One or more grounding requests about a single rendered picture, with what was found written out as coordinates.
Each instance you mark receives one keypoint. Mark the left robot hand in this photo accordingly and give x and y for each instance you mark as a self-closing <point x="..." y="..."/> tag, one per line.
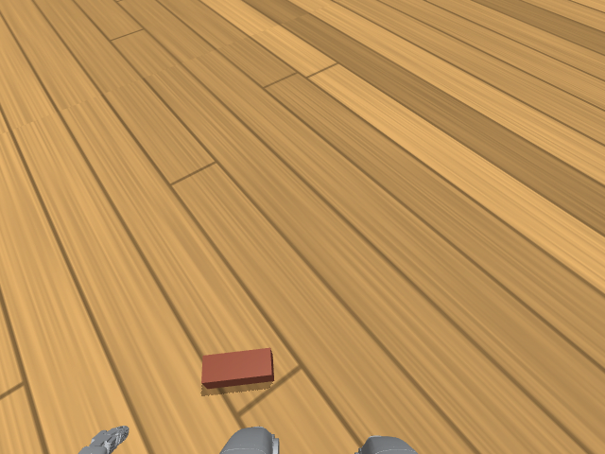
<point x="106" y="441"/>

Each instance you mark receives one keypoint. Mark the carton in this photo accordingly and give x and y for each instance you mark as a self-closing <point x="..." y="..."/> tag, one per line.
<point x="237" y="368"/>

